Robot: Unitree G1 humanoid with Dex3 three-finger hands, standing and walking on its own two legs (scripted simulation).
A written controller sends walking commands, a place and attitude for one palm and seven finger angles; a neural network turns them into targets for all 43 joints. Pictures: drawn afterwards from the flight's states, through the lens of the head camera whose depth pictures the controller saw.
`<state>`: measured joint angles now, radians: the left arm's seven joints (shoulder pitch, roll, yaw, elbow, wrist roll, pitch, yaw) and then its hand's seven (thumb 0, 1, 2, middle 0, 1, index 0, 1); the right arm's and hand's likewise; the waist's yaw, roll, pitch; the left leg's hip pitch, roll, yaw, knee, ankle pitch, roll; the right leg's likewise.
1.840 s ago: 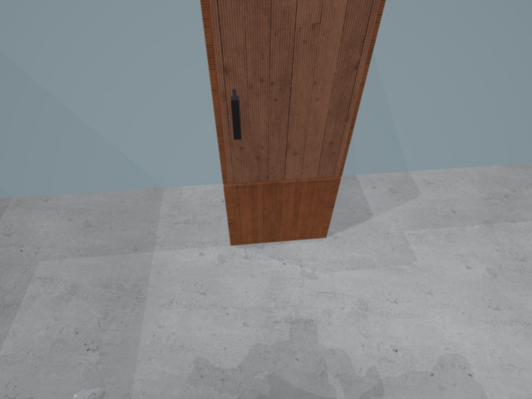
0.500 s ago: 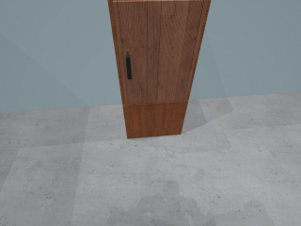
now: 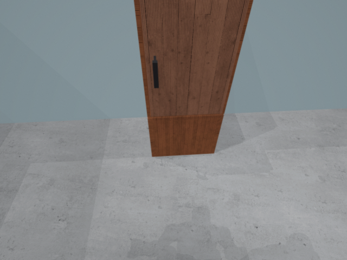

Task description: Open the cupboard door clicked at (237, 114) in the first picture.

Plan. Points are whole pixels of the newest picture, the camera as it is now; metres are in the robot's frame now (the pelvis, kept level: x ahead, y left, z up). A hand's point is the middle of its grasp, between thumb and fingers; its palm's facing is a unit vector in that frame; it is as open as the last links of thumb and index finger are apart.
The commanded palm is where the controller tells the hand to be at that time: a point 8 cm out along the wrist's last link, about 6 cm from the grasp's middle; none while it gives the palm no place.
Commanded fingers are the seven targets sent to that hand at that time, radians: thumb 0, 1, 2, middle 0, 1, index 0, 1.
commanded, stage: turn to face it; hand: left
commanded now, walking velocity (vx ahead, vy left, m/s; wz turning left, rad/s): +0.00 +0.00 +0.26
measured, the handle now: (155, 72) +0.87 +0.13 -0.05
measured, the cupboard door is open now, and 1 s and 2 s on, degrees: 0 0 0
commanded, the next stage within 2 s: take the last steps up to it in 0.06 s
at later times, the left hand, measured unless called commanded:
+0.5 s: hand out of the picture +0.00 +0.16 -0.18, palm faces +0.06 -0.98 -0.20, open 7.4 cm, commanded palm none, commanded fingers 0.00 0.90 0.90 -0.20 -0.30 -0.20 -0.30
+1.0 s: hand out of the picture +0.08 +0.11 -0.19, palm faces +0.11 -0.99 -0.09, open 7.4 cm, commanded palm none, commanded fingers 0.00 0.90 0.90 -0.20 -0.30 -0.20 -0.30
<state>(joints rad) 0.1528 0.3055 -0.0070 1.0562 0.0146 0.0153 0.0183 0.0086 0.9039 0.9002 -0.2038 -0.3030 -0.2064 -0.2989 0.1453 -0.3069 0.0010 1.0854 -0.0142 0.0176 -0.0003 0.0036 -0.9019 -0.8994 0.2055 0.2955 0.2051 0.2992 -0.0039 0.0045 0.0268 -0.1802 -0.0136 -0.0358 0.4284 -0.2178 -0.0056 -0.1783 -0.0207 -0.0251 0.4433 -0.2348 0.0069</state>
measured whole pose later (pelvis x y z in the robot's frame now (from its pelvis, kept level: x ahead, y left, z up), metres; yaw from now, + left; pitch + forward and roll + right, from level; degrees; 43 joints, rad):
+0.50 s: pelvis +0.03 -0.02 -0.01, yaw +3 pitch +0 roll +1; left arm 0.36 0.18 0.03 1.09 0.03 -0.01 -0.01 0.01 0.91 0.90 -0.20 -0.30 -0.20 -0.30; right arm 0.37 -0.16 -0.04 1.12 -0.03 0.00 -0.02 0.00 -0.90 -0.90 0.21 0.30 0.21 0.30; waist -0.02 0.00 -0.02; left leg -0.24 0.00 -0.08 0.55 -0.32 0.00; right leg -0.22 0.01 -0.07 0.52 -0.33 -0.02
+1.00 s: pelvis +0.19 -0.02 -0.02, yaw +0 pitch -1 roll +1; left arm 0.47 0.10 0.03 1.18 0.03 -0.01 0.00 0.01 0.91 0.90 -0.20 -0.30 -0.21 -0.30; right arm 0.14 -0.09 -0.04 1.02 -0.03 -0.07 -0.02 0.00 -0.90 -0.90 0.20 0.30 0.20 0.30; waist 0.03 -0.05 0.04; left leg -0.34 0.05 0.20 0.64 -0.28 0.06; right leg -0.30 0.01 -0.04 1.15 -0.43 -0.05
